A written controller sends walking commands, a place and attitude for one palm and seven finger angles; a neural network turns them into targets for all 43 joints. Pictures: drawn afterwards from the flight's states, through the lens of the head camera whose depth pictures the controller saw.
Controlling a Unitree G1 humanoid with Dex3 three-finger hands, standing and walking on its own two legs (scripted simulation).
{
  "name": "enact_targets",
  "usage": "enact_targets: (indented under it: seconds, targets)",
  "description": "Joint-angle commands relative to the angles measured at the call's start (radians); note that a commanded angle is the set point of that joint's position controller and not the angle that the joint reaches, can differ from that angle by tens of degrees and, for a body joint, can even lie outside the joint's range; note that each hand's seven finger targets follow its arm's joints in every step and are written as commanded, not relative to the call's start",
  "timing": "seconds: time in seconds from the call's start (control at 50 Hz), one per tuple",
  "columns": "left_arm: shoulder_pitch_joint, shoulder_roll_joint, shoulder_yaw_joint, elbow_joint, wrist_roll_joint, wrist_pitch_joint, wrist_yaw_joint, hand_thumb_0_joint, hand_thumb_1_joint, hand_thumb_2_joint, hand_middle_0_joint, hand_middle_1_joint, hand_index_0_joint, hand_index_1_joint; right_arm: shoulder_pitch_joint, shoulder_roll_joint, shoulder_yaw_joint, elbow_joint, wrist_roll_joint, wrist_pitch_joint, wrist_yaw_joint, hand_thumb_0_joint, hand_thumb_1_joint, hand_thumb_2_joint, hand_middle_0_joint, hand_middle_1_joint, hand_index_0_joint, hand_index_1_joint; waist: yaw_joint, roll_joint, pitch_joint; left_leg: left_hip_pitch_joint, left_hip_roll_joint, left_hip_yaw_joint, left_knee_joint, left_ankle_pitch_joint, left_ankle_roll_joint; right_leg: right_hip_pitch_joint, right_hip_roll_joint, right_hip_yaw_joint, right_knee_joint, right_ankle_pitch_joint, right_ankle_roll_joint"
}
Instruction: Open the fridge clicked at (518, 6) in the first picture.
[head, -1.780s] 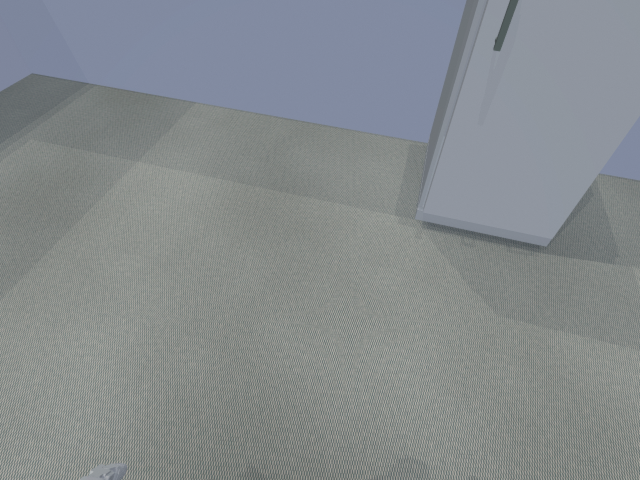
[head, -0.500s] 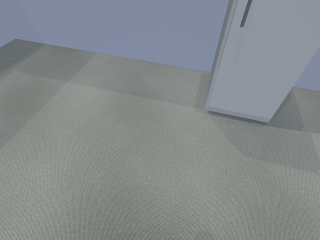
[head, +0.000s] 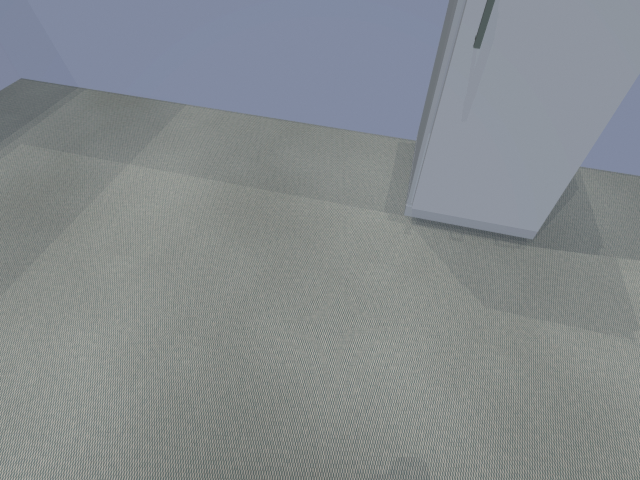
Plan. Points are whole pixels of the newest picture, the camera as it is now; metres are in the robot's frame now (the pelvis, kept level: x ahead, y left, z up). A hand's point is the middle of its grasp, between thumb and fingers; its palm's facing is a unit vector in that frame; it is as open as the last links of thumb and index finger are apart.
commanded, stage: walk to a spot facing it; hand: left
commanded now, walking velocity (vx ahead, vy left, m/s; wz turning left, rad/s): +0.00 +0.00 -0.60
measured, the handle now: out of the picture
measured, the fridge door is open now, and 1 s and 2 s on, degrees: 0 0 0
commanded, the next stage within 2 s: turn to face it in 1.96 s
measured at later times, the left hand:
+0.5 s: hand out of the picture +0.04 +0.16 -0.16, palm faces -0.17 -0.96 -0.22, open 7.4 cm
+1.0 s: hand (269, 353) +0.35 +0.12 -0.17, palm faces -0.51 -0.84 -0.18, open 7.4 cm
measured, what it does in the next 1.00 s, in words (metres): walks ahead, turning right: left foot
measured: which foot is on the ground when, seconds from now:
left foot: down 0.00-0.24, up 0.26-0.70, down 0.72-1.00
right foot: down 0.00-0.70, up 0.72-1.00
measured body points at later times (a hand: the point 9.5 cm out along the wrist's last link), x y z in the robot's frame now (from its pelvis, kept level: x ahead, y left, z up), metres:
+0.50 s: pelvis +0.00 -0.02 +0.00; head +0.04 -0.04 +0.45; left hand +0.05 +0.21 -0.14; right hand +0.03 -0.29 -0.15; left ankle +0.02 +0.13 -0.68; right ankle +0.00 -0.10 -0.74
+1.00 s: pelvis +0.16 -0.01 +0.00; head +0.20 +0.00 +0.45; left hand +0.38 +0.16 -0.16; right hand +0.01 -0.20 -0.13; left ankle +0.10 +0.12 -0.74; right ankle +0.14 -0.18 -0.65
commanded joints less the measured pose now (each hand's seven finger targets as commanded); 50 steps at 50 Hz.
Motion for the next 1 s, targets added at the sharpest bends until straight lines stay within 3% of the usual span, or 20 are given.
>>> enact_targets:
  seconds: [0.0,0.1,0.16,0.2,0.22,0.24,0.26,0.3,0.34,0.56,0.6,0.64,0.66,0.68,0.7,0.72,0.78,0.82,0.9,0.98]
  targets:
    - [0.023,0.111,0.033,-0.095,0.001,0.008,0.006,0.000,0.900,0.900,-0.200,-0.300,-0.200,-0.300,0.052,-0.119,-0.048,-0.089,-0.004,0.010,-0.020,0.000,-0.900,-0.900,0.200,0.300,0.200,0.300,-0.020,0.012,-0.041,0.015,0.134,-0.037,0.027,0.114,0.029,-0.117,-0.094,0.113,0.042,0.230,-0.018]
    - [0.053,0.082,0.050,-0.159,0.004,0.019,-0.007,0.000,0.900,0.900,-0.200,-0.300,-0.200,-0.300,0.033,-0.136,-0.079,-0.160,-0.005,0.015,-0.021,0.000,-0.900,-0.900,0.200,0.300,0.200,0.300,-0.010,0.104,-0.053,-0.045,0.225,-0.079,0.017,0.035,0.078,-0.192,-0.026,0.076,0.240,0.131,-0.007]
    - [0.104,0.039,0.064,-0.179,0.006,0.024,-0.016,0.000,0.900,0.900,-0.200,-0.300,-0.200,-0.300,-0.009,-0.134,-0.091,-0.196,-0.009,0.008,-0.017,0.000,-0.900,-0.900,0.200,0.300,0.200,0.300,0.021,0.198,-0.051,-0.139,0.327,-0.095,0.005,0.133,0.148,-0.149,-0.016,-0.032,0.423,-0.204,0.019]
    - [0.202,0.043,0.075,-0.167,0.010,0.014,-0.021,0.000,0.900,0.900,-0.200,-0.300,-0.200,-0.300,-0.035,-0.126,-0.093,-0.218,-0.011,0.012,-0.014,0.000,-0.900,-0.900,0.200,0.300,0.200,0.300,0.071,0.112,-0.071,-0.224,0.272,-0.005,0.204,0.057,0.094,-0.014,-0.038,-0.015,0.240,-0.121,0.002]
    - [0.246,0.119,0.094,-0.165,0.022,-0.003,-0.017,0.000,0.900,0.900,-0.200,-0.300,-0.200,-0.300,-0.020,-0.060,-0.084,-0.230,-0.006,0.023,-0.007,0.000,-0.900,-0.900,0.200,0.300,0.200,0.300,0.087,-0.197,-0.063,-0.387,0.112,0.118,0.521,-0.235,-0.004,0.050,-0.195,0.297,-0.024,-0.134,-0.062]
    - [0.272,0.179,0.101,-0.172,0.014,-0.009,-0.004,0.000,0.900,0.900,-0.200,-0.300,-0.200,-0.300,-0.057,-0.018,-0.070,-0.273,-0.007,0.024,-0.003,0.000,-0.900,-0.900,0.200,0.300,0.200,0.300,0.101,-0.366,-0.018,-0.533,-0.003,0.042,0.722,-0.415,-0.035,-0.012,-0.350,0.663,-0.235,-0.188,-0.141]
    - [0.246,0.155,0.101,-0.182,0.006,-0.012,0.007,0.000,0.900,0.900,-0.200,-0.300,-0.200,-0.300,-0.086,-0.055,-0.073,-0.273,-0.008,0.027,-0.003,0.000,-0.900,-0.900,0.200,0.300,0.200,0.300,0.093,-0.284,0.033,-0.529,0.031,-0.080,0.774,-0.322,-0.022,-0.087,-0.327,0.701,-0.313,-0.367,-0.141]
    - [0.133,0.103,0.088,-0.203,0.003,-0.024,0.005,0.000,0.900,0.900,-0.200,-0.300,-0.200,-0.300,-0.006,-0.060,-0.082,-0.232,-0.013,0.011,0.008,0.000,-0.900,-0.900,0.200,0.300,0.200,0.300,0.009,-0.088,0.008,-0.485,0.071,-0.078,0.746,-0.156,-0.027,-0.066,-0.260,0.546,-0.252,-0.378,-0.160]
    - [0.137,0.078,0.086,-0.202,0.004,-0.039,0.000,0.000,0.900,0.900,-0.200,-0.300,-0.200,-0.300,0.028,-0.037,-0.081,-0.212,-0.018,0.006,0.013,0.000,-0.900,-0.900,0.200,0.300,0.200,0.300,0.003,-0.083,-0.045,-0.434,0.064,-0.045,0.696,-0.103,-0.038,-0.038,-0.208,0.434,-0.221,-0.280,-0.165]
    - [0.247,0.072,0.100,-0.155,0.012,-0.055,-0.006,0.000,0.900,0.900,-0.200,-0.300,-0.200,-0.300,-0.032,0.015,-0.074,-0.266,-0.006,-0.033,0.012,0.000,-0.900,-0.900,0.200,0.300,0.200,0.300,0.051,-0.134,-0.058,-0.369,0.010,-0.018,0.347,-0.135,-0.035,0.050,-0.172,0.451,-0.176,-0.119,-0.197]
    - [0.216,0.081,0.106,-0.163,0.013,-0.050,-0.007,0.000,0.900,0.900,-0.200,-0.300,-0.200,-0.300,-0.004,0.017,-0.074,-0.268,0.000,-0.041,0.008,0.000,-0.900,-0.900,0.200,0.300,0.200,0.300,0.035,-0.155,-0.053,-0.265,-0.010,-0.014,0.251,-0.151,-0.024,-0.010,-0.161,0.454,-0.147,-0.095,-0.189]
    - [0.150,0.075,0.109,-0.185,0.007,-0.044,-0.008,0.000,0.900,0.900,-0.200,-0.300,-0.200,-0.300,0.101,0.003,-0.075,-0.239,0.002,-0.052,-0.001,0.000,-0.900,-0.900,0.200,0.300,0.200,0.300,-0.022,-0.123,-0.056,-0.004,-0.020,-0.010,0.061,-0.058,-0.016,-0.185,-0.099,0.410,-0.056,-0.116,-0.145]
    - [0.133,0.039,0.101,-0.201,0.003,-0.044,-0.013,0.000,0.900,0.900,-0.200,-0.300,-0.200,-0.300,0.187,-0.042,-0.083,-0.210,0.003,-0.060,-0.014,0.000,-0.900,-0.900,0.200,0.300,0.200,0.300,-0.058,-0.019,-0.092,0.229,0.051,-0.064,-0.031,-0.088,0.001,-0.346,-0.032,0.341,0.060,-0.145,-0.104]
    - [0.129,-0.030,0.090,-0.221,-0.004,-0.044,-0.026,0.000,0.900,0.900,-0.200,-0.300,-0.200,-0.300,0.296,-0.149,-0.107,-0.189,-0.011,-0.061,-0.020,0.000,-0.900,-0.900,0.200,0.300,0.200,0.300,-0.113,0.274,-0.129,0.391,0.318,-0.384,-0.149,-0.337,0.066,-0.562,0.096,0.172,0.337,-0.298,-0.050]
    - [0.090,-0.026,0.092,-0.250,0.003,-0.056,-0.032,0.000,0.900,0.900,-0.200,-0.300,-0.200,-0.300,0.331,-0.189,-0.110,-0.197,-0.007,-0.054,-0.019,0.000,-0.900,-0.900,0.200,0.300,0.200,0.300,-0.110,0.292,-0.072,0.301,0.486,-0.531,-0.230,-0.426,0.137,-0.623,0.043,0.039,0.519,-0.351,-0.007]
    - [0.038,0.002,0.101,-0.247,0.013,-0.055,-0.036,0.000,0.900,0.900,-0.200,-0.300,-0.200,-0.300,0.302,-0.136,-0.098,-0.199,-0.016,-0.057,-0.016,0.000,-0.900,-0.900,0.200,0.300,0.200,0.300,-0.108,0.206,-0.005,0.190,0.478,-0.541,-0.264,-0.418,0.161,-0.626,-0.010,0.042,0.638,-0.299,0.005]
    - [0.071,-0.027,0.102,-0.199,0.023,-0.033,-0.063,0.000,0.900,0.900,-0.200,-0.300,-0.200,-0.300,0.205,-0.026,-0.060,-0.203,-0.013,-0.072,-0.017,0.000,-0.900,-0.900,0.200,0.300,0.200,0.300,-0.019,0.126,0.092,0.043,0.316,-0.185,-0.238,-0.103,0.094,-0.569,-0.076,-0.002,0.756,-0.075,0.024]
    - [0.084,-0.050,0.094,-0.190,0.022,-0.022,-0.066,0.000,0.900,0.900,-0.200,-0.300,-0.200,-0.300,0.235,-0.004,-0.053,-0.185,-0.010,-0.084,-0.022,0.000,-0.900,-0.900,0.200,0.300,0.200,0.300,-0.008,0.139,0.061,0.065,0.279,-0.060,-0.202,0.131,0.085,-0.558,-0.081,-0.022,0.789,-0.016,0.034]
    - [-0.009,-0.083,0.078,-0.216,0.023,-0.011,-0.068,0.000,0.900,0.900,-0.200,-0.300,-0.200,-0.300,0.343,0.021,-0.047,-0.127,-0.010,-0.093,-0.028,0.000,-0.900,-0.900,0.200,0.300,0.200,0.300,-0.027,0.135,0.072,0.158,0.264,0.042,-0.158,0.431,0.068,-0.631,-0.079,-0.077,0.751,0.038,0.034]
    - [-0.158,-0.102,0.058,-0.252,0.019,-0.011,-0.075,0.000,0.900,0.900,-0.200,-0.300,-0.200,-0.300,0.400,0.021,-0.046,-0.087,-0.018,-0.090,-0.031,0.000,-0.900,-0.900,0.200,0.300,0.200,0.300,-0.062,0.147,0.126,0.191,0.260,0.131,-0.157,0.524,0.087,-0.588,-0.074,-0.161,0.491,0.069,0.018]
